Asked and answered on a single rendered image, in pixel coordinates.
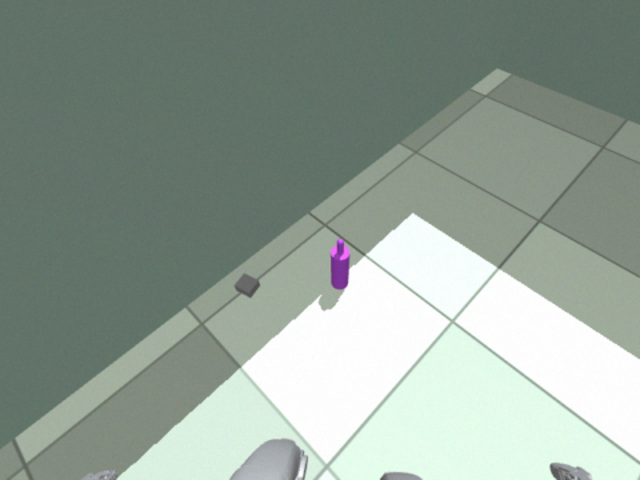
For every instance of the right robot hand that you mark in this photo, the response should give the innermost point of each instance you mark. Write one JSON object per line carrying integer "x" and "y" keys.
{"x": 566, "y": 472}

